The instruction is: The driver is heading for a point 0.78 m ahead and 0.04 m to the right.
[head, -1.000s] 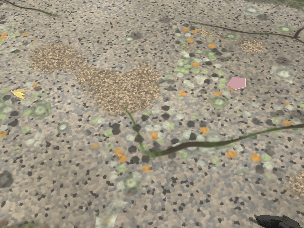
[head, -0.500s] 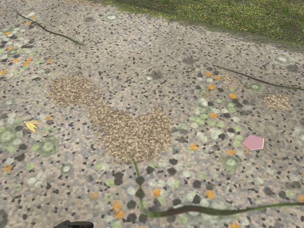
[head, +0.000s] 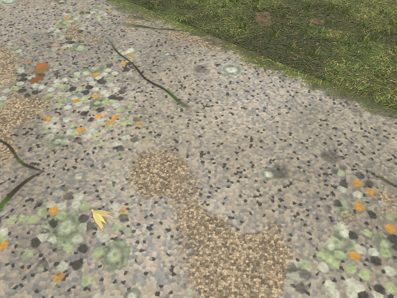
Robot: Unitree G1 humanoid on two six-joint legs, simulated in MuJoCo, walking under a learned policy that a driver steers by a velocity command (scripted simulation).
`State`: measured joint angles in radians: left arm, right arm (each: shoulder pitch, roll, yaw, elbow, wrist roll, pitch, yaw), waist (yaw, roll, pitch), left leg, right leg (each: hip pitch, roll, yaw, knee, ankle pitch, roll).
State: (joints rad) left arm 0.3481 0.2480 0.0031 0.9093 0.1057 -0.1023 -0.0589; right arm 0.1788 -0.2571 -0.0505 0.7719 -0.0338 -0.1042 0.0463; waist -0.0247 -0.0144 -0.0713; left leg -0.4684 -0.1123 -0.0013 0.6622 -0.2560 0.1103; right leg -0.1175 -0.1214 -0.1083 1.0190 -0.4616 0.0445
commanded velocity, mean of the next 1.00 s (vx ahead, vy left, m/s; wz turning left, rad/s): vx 0.50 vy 0.00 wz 0.06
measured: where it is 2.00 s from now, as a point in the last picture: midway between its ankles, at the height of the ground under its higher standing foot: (211, 240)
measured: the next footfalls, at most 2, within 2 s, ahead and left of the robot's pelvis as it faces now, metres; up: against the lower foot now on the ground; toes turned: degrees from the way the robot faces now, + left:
right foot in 0.34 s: +0.40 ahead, -0.12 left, +0.00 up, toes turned +19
left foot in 0.76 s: +0.49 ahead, +0.14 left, +0.00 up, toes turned +5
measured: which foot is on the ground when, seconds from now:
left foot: down 0.00-0.36, up 0.38-0.74, down 0.76-1.00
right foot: up 0.00-0.32, down 0.34-0.76, up 0.78-1.00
